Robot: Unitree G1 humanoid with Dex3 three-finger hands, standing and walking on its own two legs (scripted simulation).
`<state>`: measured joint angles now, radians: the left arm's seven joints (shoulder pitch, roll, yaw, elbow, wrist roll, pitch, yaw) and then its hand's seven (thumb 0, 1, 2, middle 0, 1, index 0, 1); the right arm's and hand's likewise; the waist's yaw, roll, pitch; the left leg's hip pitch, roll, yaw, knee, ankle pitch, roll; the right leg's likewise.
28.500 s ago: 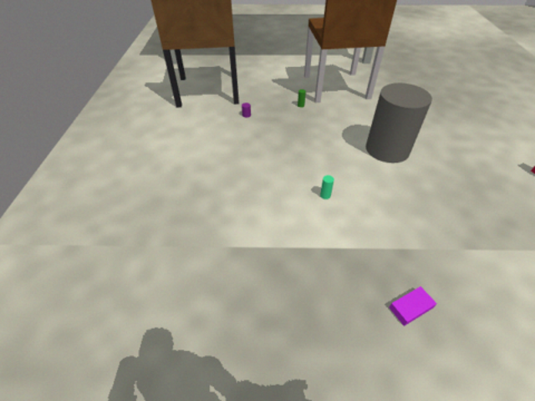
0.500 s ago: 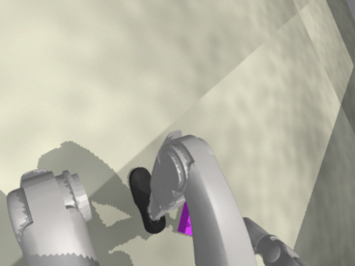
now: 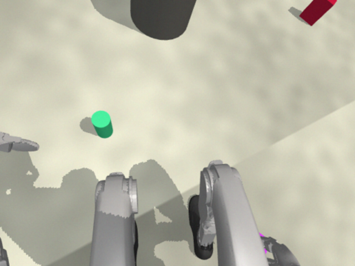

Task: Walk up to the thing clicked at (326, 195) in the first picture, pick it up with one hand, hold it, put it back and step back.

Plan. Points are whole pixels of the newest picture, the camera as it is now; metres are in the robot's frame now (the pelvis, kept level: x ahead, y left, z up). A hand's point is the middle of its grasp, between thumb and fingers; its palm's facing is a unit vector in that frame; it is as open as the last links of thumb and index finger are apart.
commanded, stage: home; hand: left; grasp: from the side
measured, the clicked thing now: (103, 125) +0.50 +0.19 -0.33
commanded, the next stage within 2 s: none
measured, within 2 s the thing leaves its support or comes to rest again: neither
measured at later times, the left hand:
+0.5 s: hand (4, 154) +0.31 +0.24 +0.11, palm faces +0.17 -0.90 -0.39, open 17.1 cm
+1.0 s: hand out of the picture +0.25 +0.18 +0.27, palm faces +0.19 -0.94 -0.29, open 17.3 cm
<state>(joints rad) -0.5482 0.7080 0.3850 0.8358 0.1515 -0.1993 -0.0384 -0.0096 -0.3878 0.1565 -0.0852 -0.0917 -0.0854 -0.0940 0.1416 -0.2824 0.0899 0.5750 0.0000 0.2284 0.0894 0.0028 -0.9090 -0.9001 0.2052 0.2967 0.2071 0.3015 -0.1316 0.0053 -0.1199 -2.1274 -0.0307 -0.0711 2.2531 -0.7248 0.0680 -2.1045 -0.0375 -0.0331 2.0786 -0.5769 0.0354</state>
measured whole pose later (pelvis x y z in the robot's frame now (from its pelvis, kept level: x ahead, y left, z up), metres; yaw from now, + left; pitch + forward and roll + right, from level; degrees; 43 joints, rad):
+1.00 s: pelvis +0.10 -0.02 +0.33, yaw +6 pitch +10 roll -2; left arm 0.48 0.22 -0.03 -0.01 -0.02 0.25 0.16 -0.01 -0.52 0.07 -0.07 -0.07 -0.07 -0.07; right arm 0.28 -0.20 0.03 0.47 0.04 -0.05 -0.17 0.01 -0.90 -0.90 0.20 0.30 0.20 0.30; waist -0.03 0.04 -0.15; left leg -0.63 0.02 -0.04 0.99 -0.53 0.00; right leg -0.66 -0.01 -0.03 0.92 -0.43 0.02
